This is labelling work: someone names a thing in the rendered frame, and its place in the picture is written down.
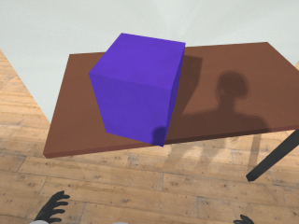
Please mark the robot left hand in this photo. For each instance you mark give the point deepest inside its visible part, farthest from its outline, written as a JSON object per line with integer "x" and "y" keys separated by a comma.
{"x": 48, "y": 209}

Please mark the carton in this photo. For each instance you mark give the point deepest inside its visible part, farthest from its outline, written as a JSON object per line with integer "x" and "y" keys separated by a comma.
{"x": 135, "y": 84}

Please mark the table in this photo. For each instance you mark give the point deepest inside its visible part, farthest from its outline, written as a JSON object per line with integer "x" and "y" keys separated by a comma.
{"x": 224, "y": 91}

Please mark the robot right hand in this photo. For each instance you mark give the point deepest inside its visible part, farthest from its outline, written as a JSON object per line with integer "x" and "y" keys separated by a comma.
{"x": 245, "y": 220}

